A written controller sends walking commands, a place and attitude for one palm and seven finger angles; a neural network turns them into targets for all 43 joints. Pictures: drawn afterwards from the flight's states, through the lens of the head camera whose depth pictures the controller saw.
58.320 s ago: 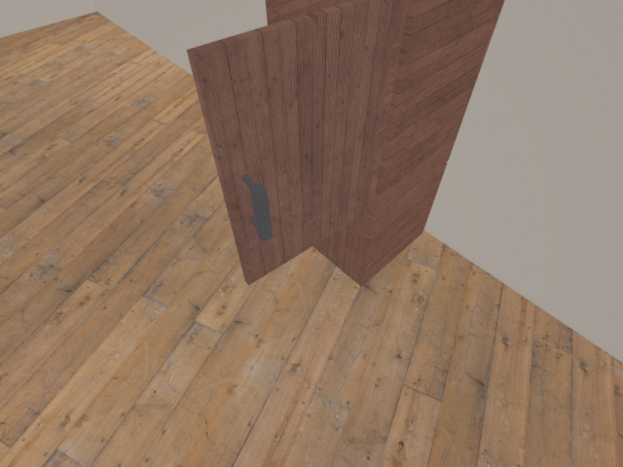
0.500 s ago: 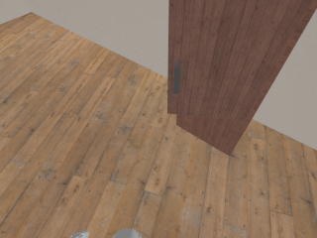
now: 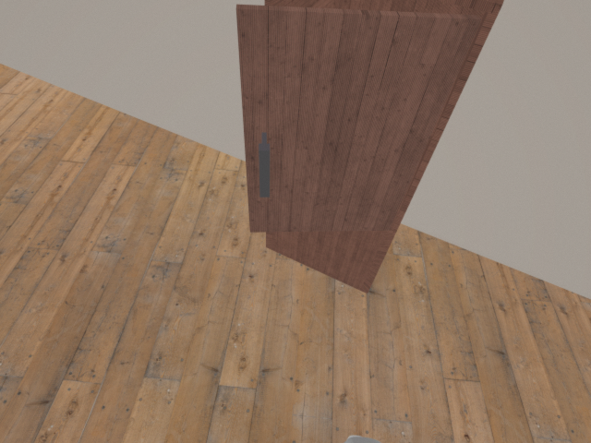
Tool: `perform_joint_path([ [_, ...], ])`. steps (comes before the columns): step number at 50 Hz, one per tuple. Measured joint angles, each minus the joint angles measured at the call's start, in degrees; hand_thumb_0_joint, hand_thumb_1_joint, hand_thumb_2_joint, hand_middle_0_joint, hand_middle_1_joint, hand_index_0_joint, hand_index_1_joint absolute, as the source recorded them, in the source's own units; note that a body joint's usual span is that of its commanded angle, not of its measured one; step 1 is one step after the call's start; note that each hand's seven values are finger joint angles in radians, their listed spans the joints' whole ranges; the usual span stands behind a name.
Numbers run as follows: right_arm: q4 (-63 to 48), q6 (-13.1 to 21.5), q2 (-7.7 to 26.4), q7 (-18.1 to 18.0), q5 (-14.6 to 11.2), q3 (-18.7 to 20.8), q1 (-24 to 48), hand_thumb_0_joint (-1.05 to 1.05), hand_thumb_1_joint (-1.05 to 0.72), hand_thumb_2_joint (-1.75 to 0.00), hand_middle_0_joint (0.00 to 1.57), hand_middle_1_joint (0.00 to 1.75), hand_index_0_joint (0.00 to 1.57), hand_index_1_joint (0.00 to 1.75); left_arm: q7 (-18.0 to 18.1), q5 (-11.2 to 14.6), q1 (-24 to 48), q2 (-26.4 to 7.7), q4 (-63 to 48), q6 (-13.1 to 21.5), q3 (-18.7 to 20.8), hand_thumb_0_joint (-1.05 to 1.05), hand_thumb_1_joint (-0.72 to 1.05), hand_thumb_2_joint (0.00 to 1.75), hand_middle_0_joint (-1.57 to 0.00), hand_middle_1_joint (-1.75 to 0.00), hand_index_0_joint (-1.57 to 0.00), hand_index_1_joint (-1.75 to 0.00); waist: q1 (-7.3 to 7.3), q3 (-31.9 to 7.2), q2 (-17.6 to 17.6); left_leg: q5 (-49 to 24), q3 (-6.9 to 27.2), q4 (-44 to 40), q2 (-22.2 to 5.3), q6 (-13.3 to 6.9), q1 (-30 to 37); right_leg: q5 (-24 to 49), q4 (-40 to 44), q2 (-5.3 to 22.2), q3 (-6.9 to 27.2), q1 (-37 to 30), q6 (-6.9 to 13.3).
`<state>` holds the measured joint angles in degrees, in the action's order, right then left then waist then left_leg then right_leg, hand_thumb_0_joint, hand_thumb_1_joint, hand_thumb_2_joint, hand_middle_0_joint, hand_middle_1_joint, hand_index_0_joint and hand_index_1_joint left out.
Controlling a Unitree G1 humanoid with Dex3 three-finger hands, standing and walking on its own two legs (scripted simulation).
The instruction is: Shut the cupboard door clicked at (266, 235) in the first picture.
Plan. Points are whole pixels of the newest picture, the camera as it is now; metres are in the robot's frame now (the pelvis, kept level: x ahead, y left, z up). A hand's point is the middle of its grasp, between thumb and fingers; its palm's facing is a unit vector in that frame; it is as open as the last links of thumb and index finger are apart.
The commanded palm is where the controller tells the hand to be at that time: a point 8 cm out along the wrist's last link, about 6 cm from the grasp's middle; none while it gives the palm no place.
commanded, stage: take the last steps up to it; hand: left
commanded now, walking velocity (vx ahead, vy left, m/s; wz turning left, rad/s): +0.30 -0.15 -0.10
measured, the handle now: (264, 165) +0.67 +0.08 -0.07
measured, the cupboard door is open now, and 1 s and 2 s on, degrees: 30 30 30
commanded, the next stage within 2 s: come to a stop and stand still in 0.44 s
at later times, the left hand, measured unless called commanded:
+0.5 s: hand out of the picture +0.15 +0.12 -0.21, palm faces +0.01 -0.99 -0.13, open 7.3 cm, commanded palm none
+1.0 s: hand (255, 351) +0.30 +0.07 -0.18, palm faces +0.03 -0.97 -0.24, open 7.4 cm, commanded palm none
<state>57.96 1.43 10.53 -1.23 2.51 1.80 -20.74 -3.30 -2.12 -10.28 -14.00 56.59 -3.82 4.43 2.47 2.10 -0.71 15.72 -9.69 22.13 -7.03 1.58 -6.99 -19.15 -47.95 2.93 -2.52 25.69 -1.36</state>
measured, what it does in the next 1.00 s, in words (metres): walks ahead: right foot, then left foot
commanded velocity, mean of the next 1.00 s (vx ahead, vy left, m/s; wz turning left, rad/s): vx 0.01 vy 0.00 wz -0.01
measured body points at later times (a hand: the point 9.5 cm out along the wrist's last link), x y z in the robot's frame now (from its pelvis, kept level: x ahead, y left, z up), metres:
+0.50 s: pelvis +0.15 -0.06 -0.02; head +0.17 -0.03 +0.43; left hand +0.16 +0.17 -0.20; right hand +0.22 -0.30 -0.15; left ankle +0.19 +0.02 -0.75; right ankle +0.07 -0.17 -0.71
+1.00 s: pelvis +0.22 -0.11 -0.01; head +0.28 -0.12 +0.43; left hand +0.30 +0.12 -0.16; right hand +0.29 -0.37 -0.17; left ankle +0.17 +0.00 -0.69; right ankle +0.27 -0.24 -0.75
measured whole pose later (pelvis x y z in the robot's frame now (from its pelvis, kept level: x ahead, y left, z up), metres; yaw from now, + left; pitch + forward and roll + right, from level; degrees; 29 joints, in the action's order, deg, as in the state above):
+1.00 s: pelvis +0.22 -0.11 -0.01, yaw +1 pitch +0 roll +1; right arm 57.1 -3.7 12.9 -0.9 0.4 3.7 -8.2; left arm 2.0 -2.3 -7.0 -9.3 56.0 -1.1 2.6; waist -0.2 7.1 0.0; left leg 30.4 -1.5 56.2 1.0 2.5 -22.2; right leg -11.2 -30.4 4.3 -2.7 19.5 -0.3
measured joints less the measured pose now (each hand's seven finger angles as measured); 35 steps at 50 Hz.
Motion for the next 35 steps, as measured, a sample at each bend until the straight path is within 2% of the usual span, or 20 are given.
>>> perform_joint_path([
  [5, 2.8, -0.9, 1.8, 0.5, -0.1, 1.1, -2.6, 0.00, -0.90, -0.90, 0.20, 0.30, 0.20, 0.30, -0.5, 0.0, 2.2, 0.2, -0.6, 1.6, -0.4, 0.01, 0.91, 0.90, -0.20, -0.30, -0.20, -0.30, 1.45, 0.3, 1.3, 4.9, -0.6, 5.3, -2.7, 2.8, 0.6, 3.1, 15.2, -0.5, -2.0, -6.2, 1.3],
  [6, 3.2, -1.1, 2.0, 0.7, -0.4, 1.2, -3.3, 0.00, -0.90, -0.90, 0.20, 0.30, 0.20, 0.30, -0.3, 0.0, 2.4, 0.0, -0.9, 2.5, -0.5, 0.01, 0.91, 0.90, -0.20, -0.30, -0.20, -0.30, 1.38, 0.0, 0.8, 6.9, -0.5, 9.1, -2.9, 2.4, -0.7, 3.7, 18.2, -0.5, -1.7, -7.8, 2.3],
  [8, 4.6, -2.4, 3.0, 0.7, -0.9, 1.3, -2.3, 0.00, -0.90, -0.90, 0.20, 0.30, 0.20, 0.30, 0.7, 0.3, 3.2, 1.2, -0.7, 4.2, -0.7, 0.01, 0.91, 0.90, -0.20, -0.30, -0.20, -0.30, 0.90, 1.0, 2.4, 13.5, 3.7, 22.6, -3.0, 0.8, -5.9, 4.1, 15.6, -1.7, -2.6, -7.7, 2.3],
  [10, 5.1, -3.1, 3.4, 0.6, -1.0, 1.5, -0.4, 0.00, -0.90, -0.90, 0.20, 0.30, 0.20, 0.30, 1.6, 0.5, 2.5, 2.3, -0.5, 4.9, -1.1, 0.01, 0.91, 0.90, -0.20, -0.30, -0.20, -0.30, 0.43, 1.2, 2.7, 14.2, 5.9, 34.5, -1.1, -0.2, -11.7, 3.6, 16.6, -2.3, -3.0, -9.5, 2.6],
  [12, 4.2, -2.9, 3.4, 0.8, -0.8, 1.6, 1.5, 0.01, -0.90, -0.90, 0.20, 0.30, 0.20, 0.30, 2.4, 0.4, 1.1, 3.1, 0.3, 5.0, -1.6, 0.00, 0.91, 0.90, -0.20, -0.30, -0.20, -0.30, 0.27, 0.9, 2.3, 12.1, 5.4, 38.5, 0.0, -0.4, -16.0, 3.9, 19.5, -2.6, -3.2, -12.0, 3.0],
  [16, 0.9, -2.0, 2.2, 1.3, -0.6, 1.5, 5.1, 0.01, -0.91, -0.90, 0.19, 0.30, 0.20, 0.30, 3.3, 0.3, -1.8, 3.6, 2.9, 5.0, -1.9, 0.00, 0.92, 0.90, -0.20, -0.30, -0.20, -0.30, 0.15, 0.0, 1.3, 7.0, 3.5, 32.4, 1.0, -0.1, -20.0, 4.0, 23.9, -3.6, -4.1, -16.2, 3.2],
  [20, -1.5, -0.5, 0.6, 1.5, -0.6, 0.7, 7.7, 0.00, -0.91, -0.90, 0.19, 0.30, 0.20, 0.30, 3.2, 0.5, -4.4, 3.2, 5.2, 4.6, -1.8, 0.01, 0.92, 0.90, -0.20, -0.30, -0.20, -0.30, -0.66, -0.1, 0.3, 1.0, 2.3, 17.9, 2.1, -0.3, -16.7, 0.7, 22.8, -4.6, -4.6, -18.8, 2.9],
  [21, -2.0, 0.2, 0.5, 1.5, -0.5, 0.4, 7.8, 0.00, -0.91, -0.90, 0.19, 0.30, 0.20, 0.30, 3.1, 0.6, -5.3, 3.3, 5.5, 4.3, -1.8, 0.01, 0.92, 0.90, -0.20, -0.30, -0.20, -0.30, -1.01, -0.3, 0.4, -0.8, 2.5, 13.8, 2.4, -0.6, -14.8, -1.2, 20.5, -5.0, -4.5, -18.6, 2.7],
  [22, -2.1, 0.8, 0.0, 1.4, -0.2, 0.3, 8.1, 0.00, -0.91, -0.90, 0.19, 0.30, 0.20, 0.30, 3.0, 0.8, -5.9, 3.1, 5.8, 4.0, -1.7, 0.01, 0.92, 0.90, -0.20, -0.30, -0.20, -0.30, -1.09, -0.4, -0.3, -0.8, 2.3, 13.9, 2.8, -1.9, -14.5, -3.5, 16.5, -4.5, -4.0, -17.4, 3.1],
  [24, -2.5, 1.3, -1.1, 0.9, 0.1, -0.4, 8.4, 0.00, -0.91, -0.90, 0.19, 0.30, 0.20, 0.30, 2.9, 0.7, -6.2, 2.7, 6.3, 3.2, -1.7, 0.01, 0.92, 0.90, -0.20, -0.30, -0.20, -0.30, -1.34, -0.2, -2.0, 1.3, 1.3, 15.7, 3.4, -4.3, -13.8, -8.3, 3.2, -4.1, -1.5, -12.5, 3.7],
  [26, -2.6, 1.2, -1.8, 0.4, 0.0, -0.9, 7.6, 0.00, -0.91, -0.90, 0.20, 0.30, 0.20, 0.30, 2.7, 0.4, -5.7, 2.6, 6.3, 2.6, -1.6, 0.01, 0.92, 0.90, -0.20, -0.30, -0.20, -0.30, -1.57, -0.1, -2.4, 1.8, 1.0, 13.9, 3.7, -4.8, -11.8, -7.6, -8.6, -3.5, -0.3, -6.9, 3.5],
  [28, -2.0, 1.2, -2.4, -0.1, -0.2, -1.1, 6.6, 0.00, -0.91, -0.90, 0.20, 0.30, 0.20, 0.30, 2.5, 0.3, -4.8, 2.7, 5.8, 2.6, -1.4, 0.01, 0.92, 0.90, -0.20, -0.30, -0.20, -0.30, -1.96, 0.3, -2.4, 0.5, 1.0, 10.0, 4.1, -4.2, -9.1, -4.2, -13.4, -2.2, 0.3, -2.8, 2.6],
  [30, -0.9, 1.0, -2.2, -0.6, -0.4, -1.0, 5.6, 0.00, -0.92, -0.90, 0.20, 0.30, 0.20, 0.30, 2.6, 0.4, -3.8, 2.9, 5.0, 2.7, -1.4, 0.01, 0.91, 0.90, -0.20, -0.30, -0.20, -0.30, -2.20, 0.8, -1.9, -0.6, 1.3, 6.3, 4.2, -3.9, -6.6, -1.7, -11.5, -0.9, 0.7, -0.6, 1.7],
  [35, 1.9, -0.9, -2.1, -0.7, -1.0, -1.0, 4.8, 0.00, -0.92, -0.90, 0.20, 0.30, 0.20, 0.30, 3.7, 0.8, -1.2, 3.4, 3.2, 2.5, -1.9, 0.01, 0.91, 0.90, -0.20, -0.30, -0.20, -0.30, -1.94, 2.5, -0.4, -0.1, 2.7, 4.0, 3.1, -2.0, -3.0, 2.9, 5.7, 0.4, 0.6, -2.5, 0.4],
])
